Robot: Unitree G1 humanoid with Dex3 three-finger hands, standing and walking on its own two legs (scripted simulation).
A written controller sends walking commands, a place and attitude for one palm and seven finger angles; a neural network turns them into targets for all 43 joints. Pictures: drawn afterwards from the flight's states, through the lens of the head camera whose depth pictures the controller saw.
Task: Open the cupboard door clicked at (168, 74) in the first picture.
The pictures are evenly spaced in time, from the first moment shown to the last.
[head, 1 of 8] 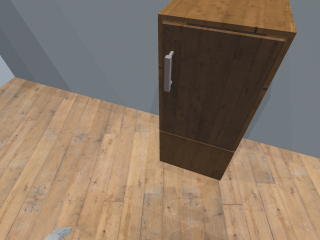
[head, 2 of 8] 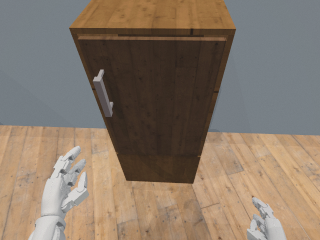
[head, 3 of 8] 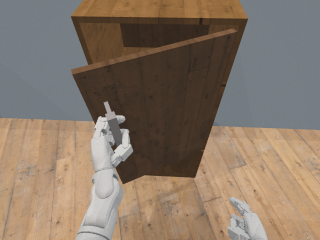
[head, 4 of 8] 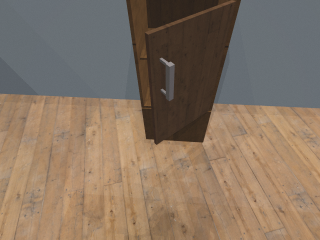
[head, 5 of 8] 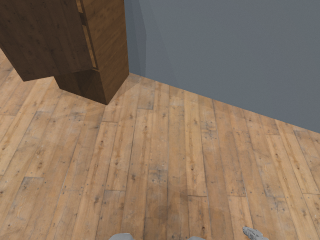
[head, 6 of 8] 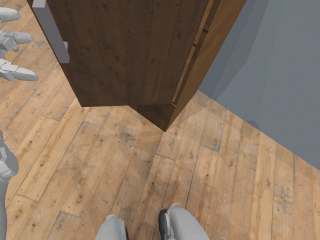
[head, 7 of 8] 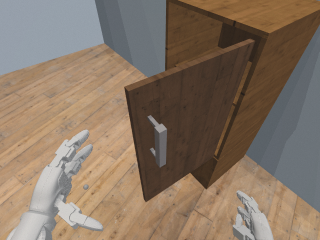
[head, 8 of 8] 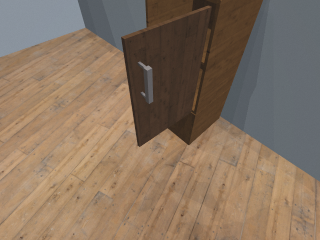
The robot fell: no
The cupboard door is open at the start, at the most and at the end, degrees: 0 86 86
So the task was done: yes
